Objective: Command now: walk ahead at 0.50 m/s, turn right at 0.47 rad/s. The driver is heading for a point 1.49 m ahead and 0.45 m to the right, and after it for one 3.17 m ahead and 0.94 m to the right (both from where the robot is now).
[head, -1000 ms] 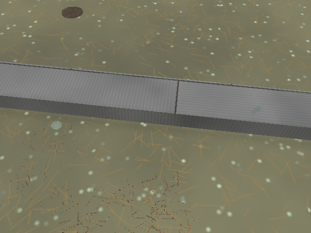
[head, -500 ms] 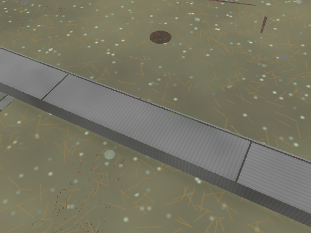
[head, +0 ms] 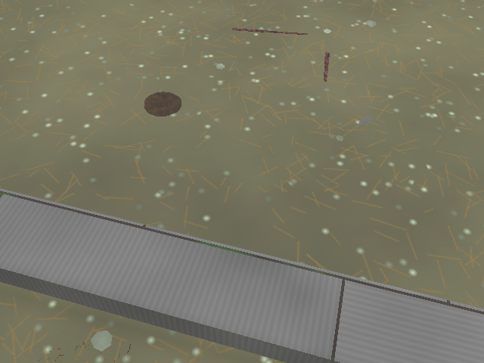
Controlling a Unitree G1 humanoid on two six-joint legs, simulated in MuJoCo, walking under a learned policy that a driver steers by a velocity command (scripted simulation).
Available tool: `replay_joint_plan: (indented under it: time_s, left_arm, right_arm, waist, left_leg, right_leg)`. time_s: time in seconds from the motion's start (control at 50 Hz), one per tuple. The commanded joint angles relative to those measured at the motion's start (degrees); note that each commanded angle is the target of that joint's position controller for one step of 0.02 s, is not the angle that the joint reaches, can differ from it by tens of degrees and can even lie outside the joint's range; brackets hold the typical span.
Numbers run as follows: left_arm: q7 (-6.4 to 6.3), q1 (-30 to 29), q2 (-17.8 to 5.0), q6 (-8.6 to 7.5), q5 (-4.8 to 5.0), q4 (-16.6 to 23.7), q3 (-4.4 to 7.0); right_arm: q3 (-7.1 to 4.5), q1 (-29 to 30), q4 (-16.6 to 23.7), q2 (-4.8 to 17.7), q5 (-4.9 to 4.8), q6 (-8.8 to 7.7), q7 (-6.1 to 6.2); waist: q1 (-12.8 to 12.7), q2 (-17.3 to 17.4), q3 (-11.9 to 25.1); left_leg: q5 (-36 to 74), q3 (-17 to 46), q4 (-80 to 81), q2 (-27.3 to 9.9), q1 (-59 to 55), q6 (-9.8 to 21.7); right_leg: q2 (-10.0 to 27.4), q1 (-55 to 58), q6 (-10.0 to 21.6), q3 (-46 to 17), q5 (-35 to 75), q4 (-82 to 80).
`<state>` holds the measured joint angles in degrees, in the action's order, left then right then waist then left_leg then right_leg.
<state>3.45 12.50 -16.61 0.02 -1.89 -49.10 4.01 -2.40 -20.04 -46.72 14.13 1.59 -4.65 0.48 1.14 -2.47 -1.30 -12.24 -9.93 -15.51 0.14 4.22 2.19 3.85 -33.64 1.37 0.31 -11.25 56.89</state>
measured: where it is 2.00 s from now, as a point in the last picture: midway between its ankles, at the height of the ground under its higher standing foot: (339, 172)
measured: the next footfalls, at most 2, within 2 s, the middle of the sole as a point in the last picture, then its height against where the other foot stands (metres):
right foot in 0.22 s outside the picture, level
left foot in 0.80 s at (271, 283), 0.10 m higher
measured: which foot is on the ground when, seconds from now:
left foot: down 0.00-0.24, up 0.26-0.78, down 0.80-1.00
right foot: up 0.00-0.20, down 0.22-0.82, up 0.84-1.00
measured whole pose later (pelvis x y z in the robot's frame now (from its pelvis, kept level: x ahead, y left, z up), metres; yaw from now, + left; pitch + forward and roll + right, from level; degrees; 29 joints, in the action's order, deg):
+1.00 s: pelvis +0.59 -0.11 +0.07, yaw -28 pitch +1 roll +1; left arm 1.3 11.3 -14.4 -3.5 1.2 -42.6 2.0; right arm -1.8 -20.2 -48.5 12.0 0.3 -5.5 -1.2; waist 0.6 -2.8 -0.1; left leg -17.9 -7.8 -38.5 3.0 22.2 5.4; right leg -2.3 -37.9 7.1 -6.7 -11.5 90.9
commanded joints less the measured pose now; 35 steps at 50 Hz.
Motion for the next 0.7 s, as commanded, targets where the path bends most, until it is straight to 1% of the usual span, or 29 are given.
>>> replay_joint_plan:
  time_s: [0.02,0.06,0.12,0.14,0.16,0.18,0.2,0.22,0.24,0.26,0.28,0.3,0.32,0.34,0.36,0.38,0.4,0.42,0.46,0.48,0.5,0.54,0.56,0.58,0.6,0.64,0.66,0.68,0.7]
  left_arm:
    - [1.08,-5.03,-0.18,-0.47,-0.09,4.82,-0.61]
    - [1.52,-8.55,0.14,-0.58,-0.05,6.2,-1.15]
    - [1.57,-11.78,-1.06,-0.45,-0.42,7.93,-1.2]
    - [1.44,-11.98,-1.49,-0.43,-0.52,8.26,-1.09]
    - [1.13,-11.27,-1.98,-0.43,-0.64,8.28,-0.88]
    - [0.6,-7.91,-2.45,-0.49,-0.83,7.61,-0.58]
    - [-0.11,-1.19,-3.19,-0.77,-0.87,5.65,0.04]
    - [-1.04,8.34,-5.62,-1.23,-1.38,2.53,1.32]
    - [-2.12,12.8,-12.86,-1.29,-1.77,1.91,3.34]
    - [-2.28,10.84,-18.02,-0.79,0.0,3.44,4.44]
    - [-2.46,9.22,-15.82,-0.22,1.0,3.5,4.16]
    - [-2.89,6.16,-12.5,-0.15,1.31,3.48,3.31]
    - [-3.11,3.64,-9.32,-0.36,1.29,3.75,2.43]
    - [-3.41,1.96,-7.72,-0.74,1.7,3.9,1.91]
    - [-3.47,1.03,-6.8,-1.21,1.73,4.17,1.57]
    - [-3.38,1.7,-6.69,-1.85,1.74,4.11,1.43]
    - [-3.29,2.62,-7.22,-2.31,1.68,3.85,1.61]
    - [-3.33,3.96,-7.47,-2.51,1.35,3.76,1.73]
    - [-3.52,6.56,-7.6,-2.54,1.46,3.64,1.78]
    - [-3.75,8.33,-7.7,-2.54,1.18,3.4,1.85]
    - [-3.97,10.14,-7.48,-2.54,1.15,3.3,1.78]
    - [-4.43,14.97,-7.35,-2.86,0.78,2.46,1.65]
    - [-4.7,17.21,-7.51,-3.09,0.88,2.1,1.62]
    - [-5.06,19.23,-7.43,-3.35,0.73,1.68,1.46]
    - [-5.25,19.92,-6.85,-3.32,0.98,1.03,1.15]
    - [-5.88,20.65,-6.23,-3.72,0.36,0.19,0.56]
    - [-6.19,20.24,-6.59,-3.79,0.29,-0.34,0.52]
    - [-6.33,17.89,-6.55,-3.49,1.31,0.43,0.36]
    - [-6.01,16.39,-5.69,-3.24,1.84,0.15,0.11]
  right_arm:
    - [-1.48,1.05,1.8,6.1,-0.08,-1.18,0.13]
    - [-1.84,0.53,0.77,7.1,-0.09,-1.24,0.15]
    - [-2.41,-1.19,-0.87,8.85,-0.09,-0.84,0.31]
    - [-2.54,-1.43,-1.32,9.39,-0.1,-0.55,0.37]
    - [-2.7,-1.27,-1.55,10.21,-0.04,-0.25,0.42]
    - [-2.88,-1.34,-1.76,11.05,-0.16,0.11,0.48]
    - [-2.99,-1.01,-1.74,11.65,-0.36,0.78,0.39]
    - [-2.73,-0.69,-1.05,11.34,-0.36,1.16,0.25]
    - [-1.39,-1.8,1.54,6.53,-0.5,1.0,-0.15]
    - [-1.19,-0.8,4.86,5.42,-0.16,0.57,-0.8]
    - [-1.72,4.71,5.06,8.69,0.54,0.49,-0.95]
    - [-1.28,5.62,5.07,7.48,-0.02,-0.08,-1.08]
    - [-1.18,4.82,4.28,7.04,0.06,-0.29,-0.91]
    - [-1.18,4.27,4.19,6.99,0.86,0.32,-0.81]
    - [-1.03,2.85,3.58,6.72,1.43,1.24,-0.91]
    - [-0.97,2.46,3.56,6.31,1.7,2.03,-1.13]
    - [-0.84,2.61,3.71,5.54,1.69,2.67,-1.37]
    - [-0.58,3.49,4.09,4.54,1.82,3.19,-1.58]
    - [-0.52,7.71,5.9,4.39,1.72,3.63,-1.74]
    - [-0.27,9.79,6.63,3.34,1.71,3.77,-1.58]
    - [-0.3,12.38,7.78,3.81,1.78,3.84,-1.51]
    - [-0.4,17.92,10.29,3.89,1.99,3.91,-1.13]
    - [-0.24,20.54,11.87,3.89,2.11,3.77,-0.97]
    - [0.19,23.39,13.62,2.98,2.22,3.65,-0.92]
    - [1.51,27.2,16.41,0.77,2.96,3.81,-0.74]
    - [2.89,31.87,21.04,-0.09,2.47,3.62,-0.63]
    - [3.17,32.55,22.75,0.48,2.13,3.43,-0.56]
    - [3.87,30.36,23.14,0.39,2.42,3.77,-1.24]
    - [3.94,28.93,23.01,0.29,2.01,4.31,-1.81]
  waist:
    - [-0.28,7.49,-2.91]
    - [0.2,7.46,-3.48]
    - [0.68,6.99,-3.97]
    - [0.48,6.89,-3.88]
    - [-0.09,7.04,-2.94]
    - [-1.45,7.48,-0.05]
    - [-4.43,7.05,3.79]
    - [-8.4,3.93,8.98]
    - [-8.63,-6.03,13.33]
    - [-6.35,-13.04,17.9]
    - [-7.39,-2.08,12.19]
    - [-5.44,-0.2,5.0]
    - [-2.76,2.29,1.39]
    - [-0.96,1.97,0.37]
    - [0.13,1.25,1.35]
    - [0.49,1.29,2.36]
    - [0.83,1.24,2.86]
    - [0.41,0.44,3.75]
    - [-0.76,1.21,2.17]
    - [-1.7,-1.22,1.98]
    - [-2.57,-0.57,1.04]
    - [-4.68,-0.7,-0.66]
    - [-5.3,0.36,-1.31]
    - [-5.96,0.13,-2.09]
    - [-6.15,0.48,-3.08]
    - [-5.95,0.04,-5.33]
    - [-5.35,-0.37,-6.15]
    - [-3.7,1.98,-4.43]
    - [-3.25,1.27,-3.93]
  left_leg:
    - [14.55,4.95,8.18,-14.79,-0.4,6.36]
    - [15.46,1.97,7.98,-14.63,0.2,5.66]
    - [20.62,-0.53,5.49,-15.85,-2.56,4.52]
    - [25.36,-1.39,3.41,-16.17,-4.18,4.16]
    - [34.25,-2.41,-0.24,-16.17,-5.82,3.74]
    - [45.12,-3.51,-6.96,-16.07,-6.93,3.68]
    - [49.58,-4.79,-17.72,-15.27,-6.08,3.43]
    - [42.34,-5.53,-31.9,-13.71,0.16,1.65]
    - [11.32,-5.44,-50.82,-9.45,17.06,-1.38]
    - [-19.93,4.33,-64.82,1.18,33.29,-4.06]
    - [-15.11,11.61,-65.6,-2.55,38.61,-3.35]
    - [-9.23,11.21,-62.69,-4.72,38.67,-2.88]
    - [-6.36,11.34,-57.15,-6.62,35.26,-2.7]
    - [-5.65,11.65,-54.18,-7.28,31.8,-3.18]
    - [-4.98,11.63,-52.72,-7.49,28.59,-3.79]
    - [-4.97,11.15,-52.29,-7.01,27.55,-4.33]
    - [-4.92,10.25,-52.17,-6.52,27.89,-4.99]
    - [-4.92,8.88,-55.42,-6.04,30.38,-5.56]
    - [-1.93,9.36,-54.17,-6.83,35.88,-6.16]
    - [-2.5,8.33,-58.64,-6.32,39.56,-6.31]
    - [-2.5,8.97,-60.33,-6.77,44.49,-6.4]
    - [-5.98,9.35,-68.95,-6.9,57.89,-5.99]
    - [-7.81,10.04,-72.4,-7.23,64.37,-5.55]
    - [-10.42,9.87,-77.0,-7.03,70.02,-5.17]
    - [-14.57,9.36,-80.23,-6.75,74.87,-4.5]
    - [-19.58,9.2,-80.57,-6.5,79.4,-2.99]
    - [-20.24,9.16,-76.87,-6.68,78.17,-2.33]
    - [-15.01,7.45,-66.06,-6.97,64.56,-1.21]
    - [-9.91,5.57,-57.08,-6.04,51.16,-0.23]
  right_leg:
    - [1.81,-4.28,-0.9,-0.14,6.29,-6.89]
    - [1.42,-1.02,-0.2,1.66,8.9,-13.57]
    - [-0.03,2.01,2.23,4.75,6.49,-18.55]
    - [-0.79,2.75,3.32,5.46,4.78,-19.6]
    - [-2.4,4.68,4.49,6.6,2.07,-20.28]
    - [-5.02,9.17,5.87,8.14,-1.02,-19.78]
    - [-7.72,16.41,7.48,8.88,-3.06,-21.29]
    - [-8.94,28.7,9.34,6.96,-2.09,-25.32]
    - [5.07,42.34,13.67,-12.9,-7.85,-29.7]
    - [16.38,49.57,21.35,-42.82,-4.37,-40.0]
    - [14.74,46.62,19.72,-36.84,-4.44,-41.67]
    - [13.12,38.81,18.56,-29.33,-0.83,-41.57]
    - [9.65,32.28,15.92,-23.85,5.51,-42.21]
    - [7.03,28.22,14.67,-20.0,11.44,-42.69]
    - [5.42,26.09,14.09,-17.4,15.74,-42.98]
    - [4.6,25.49,14.38,-16.22,20.07,-42.78]
    - [4.16,25.24,14.68,-15.28,23.67,-42.36]
    - [3.96,26.44,14.99,-15.42,25.88,-41.55]
    - [3.54,26.69,14.72,-16.48,20.51,-42.56]
    - [3.4,27.93,15.38,-18.03,17.27,-42.62]
    - [3.75,29.76,15.93,-19.97,13.16,-43.2]
    - [5.75,36.74,17.78,-25.63,7.77,-43.31]
    - [6.97,39.99,18.48,-27.53,5.8,-43.44]
    - [7.53,42.14,18.85,-28.69,6.06,-43.14]
    - [7.09,42.14,18.01,-28.94,5.38,-41.88]
    - [7.34,40.89,16.16,-27.54,6.38,-44.16]
    - [7.3,39.51,14.88,-26.01,7.61,-46.41]
    - [6.68,32.97,13.83,-21.9,13.31,-51.55]
    - [4.49,26.66,12.49,-18.1,17.28,-55.15]
Keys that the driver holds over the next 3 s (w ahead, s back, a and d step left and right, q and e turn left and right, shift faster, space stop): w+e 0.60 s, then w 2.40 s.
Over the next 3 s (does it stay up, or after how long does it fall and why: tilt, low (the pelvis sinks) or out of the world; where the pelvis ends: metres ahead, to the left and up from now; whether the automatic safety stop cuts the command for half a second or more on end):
stays up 1.62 -0.58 0.07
